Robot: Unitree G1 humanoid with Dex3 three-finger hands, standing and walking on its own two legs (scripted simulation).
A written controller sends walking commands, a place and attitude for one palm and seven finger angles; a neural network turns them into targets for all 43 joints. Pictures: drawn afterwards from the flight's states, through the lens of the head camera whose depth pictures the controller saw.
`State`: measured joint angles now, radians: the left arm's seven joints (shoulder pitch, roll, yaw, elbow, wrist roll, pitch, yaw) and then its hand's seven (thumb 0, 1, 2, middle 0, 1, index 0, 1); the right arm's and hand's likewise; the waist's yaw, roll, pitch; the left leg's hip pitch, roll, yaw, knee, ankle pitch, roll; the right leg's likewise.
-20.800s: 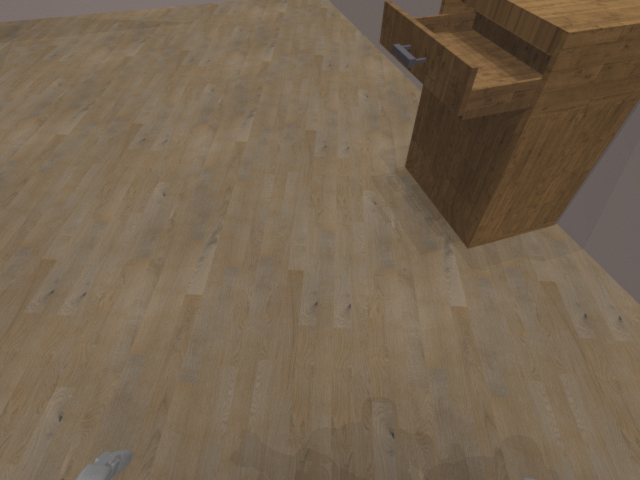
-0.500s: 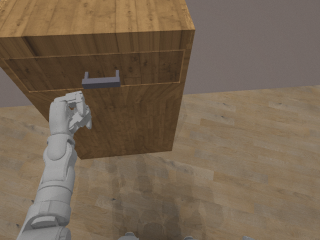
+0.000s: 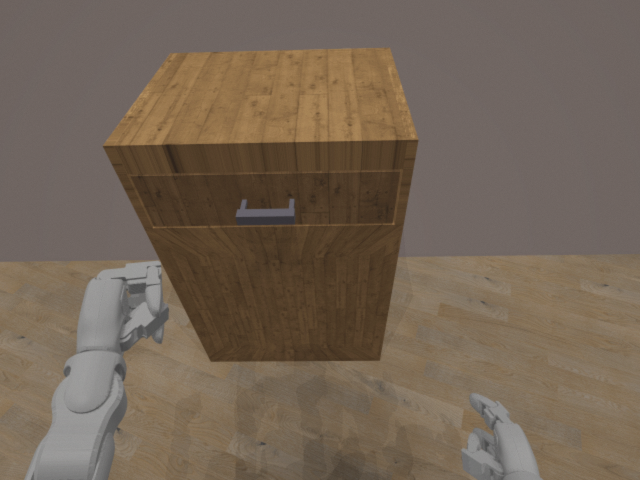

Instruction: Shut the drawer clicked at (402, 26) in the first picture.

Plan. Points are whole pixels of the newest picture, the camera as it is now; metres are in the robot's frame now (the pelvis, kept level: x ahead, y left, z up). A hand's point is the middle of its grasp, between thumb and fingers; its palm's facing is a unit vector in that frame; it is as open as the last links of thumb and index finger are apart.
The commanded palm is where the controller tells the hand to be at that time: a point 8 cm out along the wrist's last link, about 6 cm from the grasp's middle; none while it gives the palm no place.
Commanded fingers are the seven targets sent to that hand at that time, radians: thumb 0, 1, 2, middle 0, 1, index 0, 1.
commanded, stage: draw the hand back to the body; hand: left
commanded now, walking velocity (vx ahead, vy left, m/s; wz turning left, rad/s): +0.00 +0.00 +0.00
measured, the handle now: (267, 210) +0.62 +0.18 -0.05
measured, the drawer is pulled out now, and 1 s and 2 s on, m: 0.00 0.00 0.00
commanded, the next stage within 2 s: step back with the hand held close in 0.52 s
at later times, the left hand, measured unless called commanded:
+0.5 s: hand (63, 367) +0.17 +0.24 +0.17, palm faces +0.43 -0.81 -0.40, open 3.2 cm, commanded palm +0.13 +0.28 +0.18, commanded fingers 0.00 0.90 0.90 -1.40 -1.60 -1.40 -1.60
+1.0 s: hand (66, 367) +0.18 +0.25 +0.15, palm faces +0.27 -0.82 -0.51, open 3.2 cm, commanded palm +0.12 +0.29 +0.18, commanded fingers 0.00 0.90 0.90 -1.40 -1.60 -1.40 -1.60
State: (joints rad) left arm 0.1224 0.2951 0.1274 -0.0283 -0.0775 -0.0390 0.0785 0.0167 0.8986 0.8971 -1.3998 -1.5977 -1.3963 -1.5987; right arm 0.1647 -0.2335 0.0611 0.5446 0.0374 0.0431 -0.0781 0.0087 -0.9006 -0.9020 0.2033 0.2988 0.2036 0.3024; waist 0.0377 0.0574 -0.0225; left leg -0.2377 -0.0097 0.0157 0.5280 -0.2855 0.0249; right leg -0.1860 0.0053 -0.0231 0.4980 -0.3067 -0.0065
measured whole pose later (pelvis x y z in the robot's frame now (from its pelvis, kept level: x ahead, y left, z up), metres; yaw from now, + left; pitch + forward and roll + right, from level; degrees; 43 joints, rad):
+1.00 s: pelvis -0.01 +0.01 +0.01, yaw +0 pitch +2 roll -1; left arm 0.65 0.39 0.35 -0.53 -0.07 -0.16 0.09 0.01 0.89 0.90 -1.40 -1.60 -1.40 -1.60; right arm 0.17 -0.24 -0.03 0.56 0.01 0.04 -0.08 0.01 -0.90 -0.90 0.20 0.30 0.20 0.30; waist 0.00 0.04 0.03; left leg -0.25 -0.02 0.03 0.42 -0.20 0.05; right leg -0.20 -0.01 -0.01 0.39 -0.22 0.02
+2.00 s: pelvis -0.20 +0.02 +0.00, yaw +2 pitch +1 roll -3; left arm 0.58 0.40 0.43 -0.66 -0.05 -0.24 0.15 0.02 0.89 0.90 -1.41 -1.60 -1.40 -1.60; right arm 0.17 -0.13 -0.01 0.62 -0.02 -0.13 -0.03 0.01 -0.90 -0.90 0.21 0.30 0.21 0.30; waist 0.02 -0.02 0.05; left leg -0.40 0.07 0.04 0.54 -0.17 0.03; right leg -0.50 0.07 0.01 1.02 -0.46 0.04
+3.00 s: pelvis -0.27 +0.01 -0.01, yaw +1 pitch +0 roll +0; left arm 0.29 0.24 0.05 0.58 0.04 0.06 0.00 0.01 0.91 0.90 -1.23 -1.43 -1.23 -1.43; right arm 0.14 -0.26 -0.01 0.83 -0.02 -0.01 0.01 0.01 -0.90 -0.90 0.20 0.30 0.21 0.30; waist -0.01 0.02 0.01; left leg -0.39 -0.01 0.02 0.61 -0.23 0.02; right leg -0.25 -0.03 -0.04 0.62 -0.37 0.01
